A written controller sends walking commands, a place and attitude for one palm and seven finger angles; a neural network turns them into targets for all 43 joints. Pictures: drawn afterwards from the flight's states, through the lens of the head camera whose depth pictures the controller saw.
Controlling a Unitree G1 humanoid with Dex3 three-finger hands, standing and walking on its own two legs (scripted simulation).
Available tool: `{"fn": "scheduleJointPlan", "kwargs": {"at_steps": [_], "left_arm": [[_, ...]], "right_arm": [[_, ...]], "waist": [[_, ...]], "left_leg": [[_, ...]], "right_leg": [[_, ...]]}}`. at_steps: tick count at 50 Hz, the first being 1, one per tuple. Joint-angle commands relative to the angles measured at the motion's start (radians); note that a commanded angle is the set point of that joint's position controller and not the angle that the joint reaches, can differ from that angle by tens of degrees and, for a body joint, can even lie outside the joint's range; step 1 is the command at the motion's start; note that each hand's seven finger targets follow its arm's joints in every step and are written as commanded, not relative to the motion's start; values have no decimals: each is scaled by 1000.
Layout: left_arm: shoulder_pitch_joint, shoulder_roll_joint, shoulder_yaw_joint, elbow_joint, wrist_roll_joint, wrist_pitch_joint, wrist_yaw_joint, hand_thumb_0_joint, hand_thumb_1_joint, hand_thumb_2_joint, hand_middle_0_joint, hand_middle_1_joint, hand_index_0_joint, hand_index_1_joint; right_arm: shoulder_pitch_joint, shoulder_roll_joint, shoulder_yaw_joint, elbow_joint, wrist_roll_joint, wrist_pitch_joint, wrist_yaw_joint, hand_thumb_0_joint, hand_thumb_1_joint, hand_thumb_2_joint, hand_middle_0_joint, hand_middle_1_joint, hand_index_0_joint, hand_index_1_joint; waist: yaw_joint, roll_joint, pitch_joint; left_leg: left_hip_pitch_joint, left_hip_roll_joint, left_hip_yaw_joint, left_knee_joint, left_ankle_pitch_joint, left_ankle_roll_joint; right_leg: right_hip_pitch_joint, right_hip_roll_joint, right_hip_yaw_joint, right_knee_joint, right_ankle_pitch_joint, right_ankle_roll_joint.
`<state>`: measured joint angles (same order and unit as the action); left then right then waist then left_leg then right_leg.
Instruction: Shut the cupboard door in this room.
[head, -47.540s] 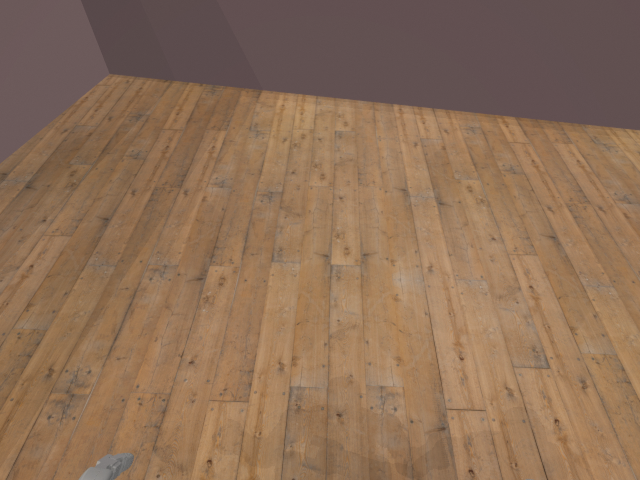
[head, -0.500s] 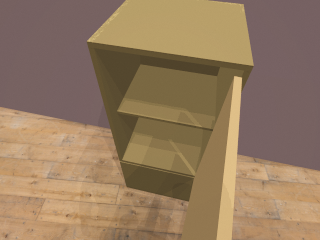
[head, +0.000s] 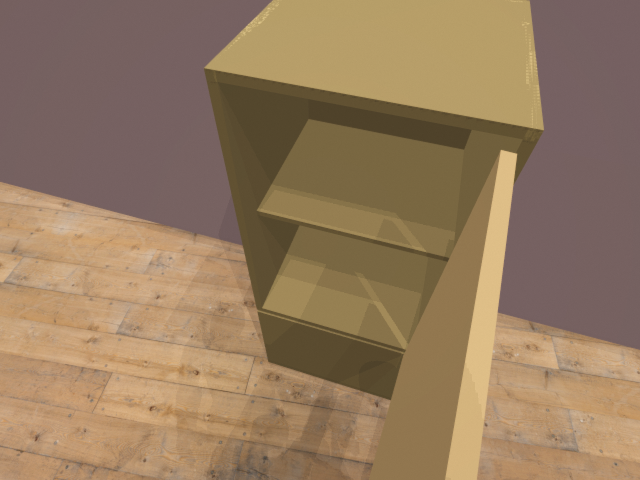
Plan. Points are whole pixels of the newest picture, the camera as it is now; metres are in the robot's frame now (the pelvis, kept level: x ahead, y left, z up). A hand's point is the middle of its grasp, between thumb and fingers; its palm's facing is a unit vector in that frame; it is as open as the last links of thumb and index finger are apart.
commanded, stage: turn or walk to find it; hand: left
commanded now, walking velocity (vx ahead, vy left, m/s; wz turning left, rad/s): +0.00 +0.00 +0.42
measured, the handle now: out of the picture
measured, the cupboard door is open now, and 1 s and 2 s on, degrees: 85 86 84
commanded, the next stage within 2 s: stand and wait in 0.18 s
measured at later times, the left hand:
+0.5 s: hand out of the picture +0.01 +0.17 -0.17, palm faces +0.16 -0.96 -0.22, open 7.3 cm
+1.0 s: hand out of the picture -0.02 +0.16 -0.18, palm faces +0.19 -0.96 -0.21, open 7.3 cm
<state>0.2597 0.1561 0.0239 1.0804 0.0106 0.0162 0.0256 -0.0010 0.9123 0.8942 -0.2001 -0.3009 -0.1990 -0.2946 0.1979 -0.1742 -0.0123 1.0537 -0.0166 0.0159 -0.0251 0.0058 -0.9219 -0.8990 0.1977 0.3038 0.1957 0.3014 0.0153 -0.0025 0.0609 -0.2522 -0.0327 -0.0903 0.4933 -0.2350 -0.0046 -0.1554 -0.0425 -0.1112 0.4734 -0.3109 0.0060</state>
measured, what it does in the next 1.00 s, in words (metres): stands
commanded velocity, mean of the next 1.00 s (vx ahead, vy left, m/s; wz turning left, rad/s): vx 0.00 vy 0.00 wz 0.17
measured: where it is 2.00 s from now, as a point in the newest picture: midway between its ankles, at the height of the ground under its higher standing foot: outside the picture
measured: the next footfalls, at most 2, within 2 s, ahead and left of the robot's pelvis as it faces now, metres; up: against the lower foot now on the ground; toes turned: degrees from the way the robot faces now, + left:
none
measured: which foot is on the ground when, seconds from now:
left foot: down 0.00-1.00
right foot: down 0.00-1.00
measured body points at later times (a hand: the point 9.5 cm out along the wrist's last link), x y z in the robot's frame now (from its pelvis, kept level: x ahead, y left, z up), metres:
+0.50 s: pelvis -0.01 -0.02 +0.00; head +0.02 -0.02 +0.45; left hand +0.01 +0.22 -0.15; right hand +0.07 -0.25 -0.16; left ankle +0.02 +0.12 -0.74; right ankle -0.04 -0.14 -0.74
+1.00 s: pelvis -0.01 -0.02 +0.00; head +0.02 -0.01 +0.45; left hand -0.02 +0.21 -0.16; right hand +0.02 -0.25 -0.16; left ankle +0.02 +0.13 -0.74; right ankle -0.04 -0.14 -0.74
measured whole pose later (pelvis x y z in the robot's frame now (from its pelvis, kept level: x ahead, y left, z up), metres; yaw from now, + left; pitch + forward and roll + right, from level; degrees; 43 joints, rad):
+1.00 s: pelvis -0.01 -0.02 +0.00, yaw +7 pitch -1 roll -1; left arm 0.26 0.17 0.04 1.06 0.01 0.03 0.03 0.00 0.91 0.89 -0.20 -0.30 -0.20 -0.29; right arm 0.27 -0.16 -0.01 1.08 -0.02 0.03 -0.02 0.01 -0.91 -0.90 0.20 0.30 0.20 0.30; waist 0.01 0.01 0.06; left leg -0.30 -0.03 -0.17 0.53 -0.22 -0.04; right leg -0.14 -0.02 -0.09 0.49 -0.34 0.00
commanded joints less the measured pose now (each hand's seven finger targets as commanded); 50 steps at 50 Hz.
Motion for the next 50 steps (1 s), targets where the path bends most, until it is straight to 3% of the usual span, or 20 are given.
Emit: {"fn": "scheduleJointPlan", "kwargs": {"at_steps": [1,4,7,9,12,13,14,16,19,20,21,23,24,26,28,30,36,41,43,50], "left_arm": [[43,151,47,-49,0,-10,12,0,900,900,-200,-300,-200,-300],[17,168,58,-73,3,-4,12,0,900,900,-200,-300,-200,-300],[-4,173,65,-94,4,0,11,0,900,900,-200,-300,-200,-300],[-3,166,71,-105,3,2,11,0,900,900,-200,-300,-200,-300],[31,114,56,-93,1,-1,11,0,900,900,-200,-300,-200,-300],[20,113,50,-97,2,-2,10,0,900,900,-200,-300,-200,-300],[10,103,45,-94,2,-5,9,0,900,900,-200,-300,-200,-300],[4,100,37,-88,0,-5,8,0,900,900,-200,-300,-200,-300],[48,114,32,-57,-1,-12,7,0,900,900,-200,-300,-200,-300],[53,134,34,-47,0,-16,7,0,900,900,-200,-300,-200,-300],[45,156,36,-47,1,-18,8,0,900,900,-200,-300,-200,-300],[-22,201,39,-68,-1,-24,4,0,900,900,-200,-300,-200,-300],[-54,200,39,-80,-2,-23,3,0,900,900,-200,-300,-200,-300],[-80,176,30,-79,-4,-20,2,0,900,900,-200,-300,-200,-300],[-38,153,24,-63,-5,-21,0,0,900,900,-200,-300,-200,-300],[-6,144,23,-51,-6,-21,2,0,900,900,-200,-300,-200,-300],[35,129,21,-31,-7,-24,3,0,900,900,-200,-300,-200,-300],[46,125,27,-30,-8,-19,5,0,900,900,-200,-300,-200,-300],[51,133,35,-38,-8,-13,7,0,900,900,-200,-300,-200,-300],[9,168,62,-82,-2,2,9,0,900,900,-200,-300,-200,-300]], "right_arm": [[32,-111,-32,-49,-1,-9,-1,0,-900,-900,200,300,200,300],[46,-111,-39,-63,-4,-2,3,0,-900,-900,200,300,200,300],[60,-117,-46,-73,-6,0,5,0,-900,-900,200,300,200,300],[62,-133,-51,-87,-7,-1,4,0,-900,-900,200,300,200,300],[70,-167,-55,-85,-5,-8,-7,0,-900,-900,200,300,200,300],[87,-167,-57,-84,-2,-11,-11,0,-900,-900,200,300,200,300],[90,-168,-59,-76,-2,-13,-14,0,-900,-900,200,300,200,300],[82,-161,-56,-77,-5,-11,-17,0,-900,-900,200,300,200,300],[37,-138,-47,-80,0,-7,-15,0,-900,-900,200,300,200,300],[31,-116,-43,-81,3,-7,-11,0,-900,-900,200,300,200,300],[22,-98,-38,-84,4,-7,-5,0,-900,-900,200,300,200,300],[46,-77,-38,-85,2,-3,-2,0,-900,-900,200,300,200,300],[49,-81,-39,-76,-5,1,-1,0,-900,-900,200,300,200,300],[84,-86,-35,-49,-8,-4,1,0,-900,-900,200,300,200,300],[77,-97,-28,-40,-3,-12,-2,0,-900,-900,200,300,200,300],[66,-105,-23,-36,-2,-16,-3,0,-900,-900,200,300,200,300],[60,-108,-14,-13,-1,-22,-7,0,-900,-900,200,300,200,300],[71,-106,-14,-7,1,-20,-9,0,-900,-900,200,300,200,300],[67,-111,-19,-15,0,-14,-9,0,-900,-900,200,300,200,300],[86,-104,-37,-47,-6,1,-1,0,-900,-900,200,300,200,300]], "waist": [[3,-30,5],[-6,-34,14],[-12,-1,2],[-9,63,-7],[-1,217,-40],[-8,208,-54],[-12,209,-62],[-5,225,-62],[23,198,-98],[21,134,-99],[16,86,-89],[-17,-80,-36],[-23,-109,21],[-40,-83,50],[-26,-67,48],[-15,-57,64],[-6,16,16],[-2,43,9],[6,15,18],[-2,-47,30]], "left_leg": [[-114,82,-72,-30,87,29],[-138,74,-45,26,57,26],[-138,88,-75,30,85,36],[-166,113,-176,-24,111,61],[-98,187,-404,-180,90,131],[-49,202,-442,-202,111,159],[-11,212,-444,-206,142,175],[14,199,-413,-197,161,178],[-10,131,-302,-141,122,113],[-72,95,-243,-105,68,75],[-93,51,-172,-54,42,39],[-55,18,-52,13,-29,1],[-33,26,-28,32,-26,-5],[41,43,-38,-1,67,-1],[29,74,-76,-60,116,9],[0,71,-87,-83,106,9],[14,77,-99,-113,109,10],[-20,82,-103,-105,124,12],[-60,83,-109,-85,117,17],[-163,65,-54,40,46,15]], "right_leg": [[30,-141,104,-99,-9,-41],[3,-187,109,-93,-34,-65],[-15,-177,72,-36,-21,-58],[3,-125,42,33,-26,-38],[-33,2,26,153,-79,-9],[-66,17,42,182,-130,-8],[-98,18,62,199,-168,-8],[-100,17,80,173,-180,-10],[41,3,79,-33,-13,-7],[114,-36,112,-76,28,-13],[110,-98,177,-113,23,-32],[-8,-206,270,-207,-52,-75],[-80,-223,284,-235,-75,-87],[-138,-160,215,-203,-78,-70],[-104,-89,154,-172,-68,-39],[-74,-76,150,-177,-81,-29],[-10,-60,135,-155,-32,-27],[24,-63,112,-131,-4,-28],[34,-70,104,-119,-19,-30],[8,-171,125,-116,-99,-65]]}}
